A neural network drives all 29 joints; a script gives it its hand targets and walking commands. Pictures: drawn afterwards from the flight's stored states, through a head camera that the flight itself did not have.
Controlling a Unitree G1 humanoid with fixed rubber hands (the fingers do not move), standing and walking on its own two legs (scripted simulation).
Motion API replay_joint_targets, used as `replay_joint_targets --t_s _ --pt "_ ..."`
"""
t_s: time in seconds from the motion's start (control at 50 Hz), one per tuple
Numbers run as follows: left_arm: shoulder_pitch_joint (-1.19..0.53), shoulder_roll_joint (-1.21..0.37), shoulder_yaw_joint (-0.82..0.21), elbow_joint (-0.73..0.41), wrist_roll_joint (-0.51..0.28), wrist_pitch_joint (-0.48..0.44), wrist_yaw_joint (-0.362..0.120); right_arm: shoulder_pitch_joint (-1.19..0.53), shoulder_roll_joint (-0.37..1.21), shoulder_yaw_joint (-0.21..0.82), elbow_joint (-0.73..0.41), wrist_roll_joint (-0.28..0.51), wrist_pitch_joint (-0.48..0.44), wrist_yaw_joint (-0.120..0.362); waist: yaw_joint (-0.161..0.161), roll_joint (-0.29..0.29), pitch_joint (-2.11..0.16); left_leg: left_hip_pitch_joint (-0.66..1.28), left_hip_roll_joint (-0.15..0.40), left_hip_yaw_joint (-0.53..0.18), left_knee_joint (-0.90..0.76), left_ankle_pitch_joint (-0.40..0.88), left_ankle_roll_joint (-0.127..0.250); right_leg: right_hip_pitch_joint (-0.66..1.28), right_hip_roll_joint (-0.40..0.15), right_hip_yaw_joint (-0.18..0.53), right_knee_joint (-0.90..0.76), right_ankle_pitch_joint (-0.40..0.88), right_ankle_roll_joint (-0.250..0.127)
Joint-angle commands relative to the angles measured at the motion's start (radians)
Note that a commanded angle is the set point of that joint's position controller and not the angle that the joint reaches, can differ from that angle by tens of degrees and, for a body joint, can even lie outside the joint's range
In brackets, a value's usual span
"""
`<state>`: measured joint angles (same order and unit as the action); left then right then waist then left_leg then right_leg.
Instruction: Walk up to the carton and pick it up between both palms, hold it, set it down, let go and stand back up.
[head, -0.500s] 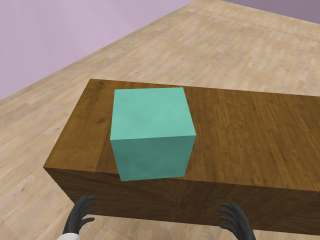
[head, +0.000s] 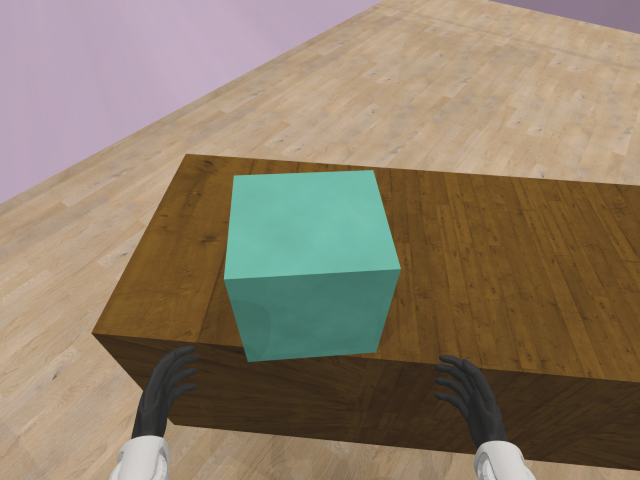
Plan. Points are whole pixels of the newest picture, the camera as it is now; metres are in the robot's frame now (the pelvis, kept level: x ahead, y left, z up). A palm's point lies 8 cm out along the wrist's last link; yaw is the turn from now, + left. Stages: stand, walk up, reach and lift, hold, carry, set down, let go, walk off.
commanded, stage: reach and lift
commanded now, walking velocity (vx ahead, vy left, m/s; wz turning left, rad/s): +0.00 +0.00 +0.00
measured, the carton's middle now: (308, 268) +0.46 +0.03 -0.06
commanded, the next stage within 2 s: none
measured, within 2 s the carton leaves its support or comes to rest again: neither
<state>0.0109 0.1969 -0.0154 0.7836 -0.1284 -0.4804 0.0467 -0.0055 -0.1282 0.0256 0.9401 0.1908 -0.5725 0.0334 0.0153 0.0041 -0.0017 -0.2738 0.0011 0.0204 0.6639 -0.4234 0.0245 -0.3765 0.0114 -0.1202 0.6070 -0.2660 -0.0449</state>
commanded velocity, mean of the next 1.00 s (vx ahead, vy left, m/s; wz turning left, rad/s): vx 0.00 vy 0.00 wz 0.00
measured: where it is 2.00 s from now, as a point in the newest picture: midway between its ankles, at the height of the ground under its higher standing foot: outside the picture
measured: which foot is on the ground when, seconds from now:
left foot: down 0.00-1.00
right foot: down 0.00-1.00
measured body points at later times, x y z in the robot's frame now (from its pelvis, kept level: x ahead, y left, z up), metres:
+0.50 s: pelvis +0.00 -0.01 +0.00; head +0.02 +0.00 +0.45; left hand +0.31 +0.23 +0.00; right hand +0.31 -0.20 -0.01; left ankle -0.05 +0.09 -0.72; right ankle +0.03 -0.10 -0.72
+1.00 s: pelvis -0.01 -0.01 +0.01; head +0.02 -0.01 +0.46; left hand +0.38 +0.22 +0.05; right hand +0.38 -0.20 +0.04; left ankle -0.05 +0.09 -0.72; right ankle +0.03 -0.10 -0.72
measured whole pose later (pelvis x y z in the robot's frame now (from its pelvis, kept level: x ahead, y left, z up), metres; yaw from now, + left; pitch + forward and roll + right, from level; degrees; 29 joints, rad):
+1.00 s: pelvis -0.01 -0.01 +0.01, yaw +0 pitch +10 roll -1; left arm -0.61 0.28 0.02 1.09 -0.24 -0.23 0.00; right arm -0.60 -0.22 0.06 1.05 0.30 -0.20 -0.05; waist 0.00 0.03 -0.15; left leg -0.43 0.00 0.01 0.60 -0.35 0.02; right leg -0.52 0.01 -0.13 0.51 -0.18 -0.05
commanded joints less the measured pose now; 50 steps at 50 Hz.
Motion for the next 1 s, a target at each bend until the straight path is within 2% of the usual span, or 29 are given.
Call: replay_joint_targets --t_s 0.0,0.06,0.08,0.16,0.18,0.22,0.24,0.28,0.3,0.32,0.36,0.42,0.44,0.48,0.52,0.54,0.6,0.66,0.68,0.7,0.74,0.78,0.8,0.82,0.86,0.88,0.9,0.94,0.98 --pt "-0.226 0.121 0.037 -0.127 -0.013 -0.079 -0.002 -0.208 -0.1 -0.015 -0.149 0.025 -0.077 -0.006 0.004 0.044 -0.219 -0.311 0.022 -0.041 -0.126 0.341 -0.07 0.442 -0.024 0.165 -0.005 0.239 -0.011" --pt "-0.298 0.138 0.043 -0.135 -0.023 -0.076 -0.002 -0.246 -0.102 -0.01 -0.129 0.026 -0.067 -0.014 -0.006 0.038 -0.248 -0.318 0.017 -0.039 -0.131 0.304 -0.064 0.447 -0.028 0.171 -0.006 0.224 -0.01" --pt "-0.258 0.119 0.03 -0.115 -0.032 -0.071 -0.005 -0.22 -0.097 0.007 -0.113 0.032 -0.061 -0.014 -0.014 0.036 -0.245 -0.315 0.02 -0.041 -0.135 0.328 -0.067 0.448 -0.025 0.167 -0.006 0.237 -0.01" --pt "-0.379 0.163 0.03 -0.154 -0.054 -0.059 0.0 -0.333 -0.119 -0.008 -0.161 0.05 -0.042 -0.024 -0.006 0.052 -0.327 -0.294 0.021 -0.038 -0.126 0.354 -0.069 0.434 -0.025 0.163 -0.013 0.242 -0.012" --pt "-0.324 0.14 0.031 -0.134 -0.048 -0.05 0.0 -0.301 -0.12 0.002 -0.14 0.047 -0.031 -0.024 -0.007 0.053 -0.324 -0.275 0.023 -0.046 -0.13 0.367 -0.074 0.429 -0.022 0.162 -0.01 0.248 -0.015" --pt "-0.416 0.153 0.02 -0.118 -0.066 -0.03 0.0 -0.374 -0.133 -0.001 -0.125 0.059 -0.004 -0.021 0.003 0.055 -0.308 -0.297 0.023 -0.047 -0.144 0.329 -0.073 0.416 -0.02 0.159 -0.024 0.208 -0.014" --pt "-0.423 0.158 0.023 -0.105 -0.08 -0.021 -0.003 -0.383 -0.134 -0.001 -0.134 0.055 0.007 -0.021 0.0 0.032 -0.318 -0.31 0.026 -0.048 -0.149 0.313 -0.067 0.427 -0.022 0.162 -0.028 0.197 -0.012" --pt "-0.461 0.181 0.042 -0.081 -0.077 -0.008 -0.013 -0.418 -0.133 -0.005 -0.15 0.045 0.027 -0.035 -0.012 0.011 -0.356 -0.3 0.014 -0.036 -0.145 0.345 -0.062 0.442 -0.032 0.168 -0.03 0.264 -0.001" --pt "-0.455 0.185 0.04 -0.083 -0.078 -0.005 -0.017 -0.408 -0.126 0.025 -0.157 0.06 0.032 -0.039 -0.006 0.015 -0.384 -0.283 0.012 -0.035 -0.145 0.369 -0.058 0.451 -0.033 0.175 -0.028 0.297 0.004" --pt "-0.448 0.176 0.053 -0.085 -0.069 0.002 -0.023 -0.405 -0.125 0.01 -0.145 0.061 0.038 -0.043 -0.001 0.021 -0.385 -0.29 0.009 -0.03 -0.145 0.385 -0.06 0.469 -0.035 0.176 -0.033 0.308 0.004" --pt "-0.469 0.196 0.069 -0.07 -0.078 0.013 -0.035 -0.432 -0.132 0.024 -0.164 0.069 0.044 -0.052 -0.002 0.001 -0.39 -0.29 0.009 -0.033 -0.139 0.416 -0.063 0.494 -0.031 0.174 -0.033 0.359 0.005" --pt "-0.526 0.189 0.074 -0.019 -0.071 0.034 -0.048 -0.486 -0.124 0.024 -0.112 0.075 0.076 -0.059 0.001 0.028 -0.366 -0.28 0.012 -0.036 -0.165 0.385 -0.06 0.462 -0.039 0.174 -0.056 0.303 0.002" --pt "-0.563 0.195 0.073 -0.053 -0.077 0.037 -0.044 -0.518 -0.136 0.025 -0.135 0.077 0.077 -0.06 0.003 0.054 -0.398 -0.261 0.01 -0.031 -0.164 0.397 -0.064 0.459 -0.033 0.169 -0.058 0.296 0.005" --pt "-0.587 0.197 0.082 -0.024 -0.085 0.044 -0.045 -0.556 -0.128 0.023 -0.13 0.078 0.096 -0.062 0.005 0.019 -0.392 -0.267 0.014 -0.032 -0.158 0.418 -0.062 0.446 -0.031 0.163 -0.063 0.307 0.005" --pt "-0.633 0.198 0.066 -0.022 -0.094 0.055 -0.048 -0.596 -0.149 0.027 -0.158 0.077 0.112 -0.064 -0.006 0.026 -0.434 -0.252 0.013 -0.032 -0.156 0.427 -0.064 0.441 -0.032 0.16 -0.062 0.317 0.004" --pt "-0.63 0.204 0.077 -0.019 -0.085 0.055 -0.051 -0.582 -0.135 0.011 -0.127 0.075 0.121 -0.069 -0.007 0.044 -0.449 -0.255 0.012 -0.032 -0.152 0.445 -0.067 0.447 -0.032 0.161 -0.064 0.335 0.006" --pt "-0.716 0.214 0.075 -0.034 -0.086 0.076 -0.051 -0.645 -0.152 -0.003 -0.134 0.085 0.14 -0.072 -0.009 0.082 -0.467 -0.2 0.013 -0.036 -0.14 0.496 -0.076 0.419 -0.029 0.154 -0.074 0.351 -0.001" --pt "-0.741 0.219 0.074 -0.021 -0.094 0.103 -0.046 -0.689 -0.17 -0.006 -0.16 0.077 0.169 -0.075 -0.015 0.045 -0.497 -0.2 0.018 -0.039 -0.145 0.524 -0.08 0.418 -0.017 0.137 -0.073 0.363 0.005" --pt "-0.804 0.223 0.071 -0.029 -0.105 0.11 -0.045 -0.746 -0.179 -0.012 -0.174 0.08 0.183 -0.074 -0.013 0.051 -0.516 -0.211 0.014 -0.033 -0.146 0.506 -0.076 0.413 -0.023 0.143 -0.078 0.357 0.008" --pt "-0.786 0.216 0.075 -0.019 -0.099 0.121 -0.044 -0.717 -0.173 -0.012 -0.155 0.076 0.198 -0.075 -0.022 0.045 -0.533 -0.204 0.014 -0.034 -0.148 0.51 -0.076 0.418 -0.023 0.138 -0.072 0.369 0.011" --pt "-0.828 0.226 0.08 -0.015 -0.1 0.142 -0.042 -0.777 -0.187 -0.006 -0.169 0.084 0.221 -0.079 -0.013 0.035 -0.541 -0.205 0.016 -0.038 -0.148 0.545 -0.071 0.428 -0.019 0.141 -0.073 0.405 0.014" --pt "-0.896 0.235 0.088 0.043 -0.105 0.16 -0.052 -0.838 -0.178 -0.003 -0.154 0.087 0.252 -0.084 -0.014 0.022 -0.54 -0.243 0.012 -0.031 -0.159 0.471 -0.061 0.435 -0.027 0.144 -0.081 0.365 0.019" --pt "-0.868 0.219 0.086 0.051 -0.101 0.162 -0.048 -0.821 -0.179 0.002 -0.137 0.093 0.259 -0.085 -0.012 0.034 -0.527 -0.239 0.017 -0.034 -0.16 0.478 -0.066 0.429 -0.022 0.141 -0.072 0.363 0.019" --pt "-0.92 0.229 0.087 0.026 -0.104 0.164 -0.046 -0.862 -0.191 -0.007 -0.163 0.091 0.263 -0.086 -0.011 0.035 -0.595 -0.228 0.014 -0.031 -0.148 0.505 -0.07 0.432 -0.019 0.139 -0.066 0.393 0.017" --pt "-0.914 0.227 0.085 0.058 -0.1 0.173 -0.044 -0.857 -0.195 0.006 -0.132 0.103 0.275 -0.087 -0.01 0.058 -0.598 -0.21 0.012 -0.031 -0.134 0.557 -0.073 0.428 -0.018 0.137 -0.065 0.43 0.017" --pt "-0.961 0.231 0.088 0.058 -0.102 0.184 -0.047 -0.907 -0.21 -0.003 -0.139 0.102 0.282 -0.091 -0.015 0.048 -0.614 -0.207 0.017 -0.033 -0.131 0.57 -0.076 0.414 -0.016 0.133 -0.066 0.43 0.013" --pt "-0.975 0.226 0.086 0.11 -0.102 0.194 -0.049 -0.922 -0.198 0.008 -0.096 0.106 0.296 -0.09 -0.009 0.04 -0.558 -0.233 0.016 -0.035 -0.141 0.529 -0.074 0.402 -0.019 0.135 -0.072 0.391 0.012" --pt "-1.065 0.239 0.059 0.161 -0.125 0.201 -0.051 -0.998 -0.218 0.0 -0.063 0.101 0.322 -0.089 -0.026 0.028 -0.569 -0.271 0.012 -0.033 -0.155 0.426 -0.064 0.377 -0.022 0.131 -0.072 0.313 0.014" --pt "-1.108 0.233 0.056 0.144 -0.12 0.199 -0.037 -1.033 -0.224 -0.007 -0.054 0.111 0.332 -0.088 -0.025 0.055 -0.617 -0.281 0.015 -0.029 -0.151 0.442 -0.065 0.357 -0.011 0.124 -0.057 0.326 0.016"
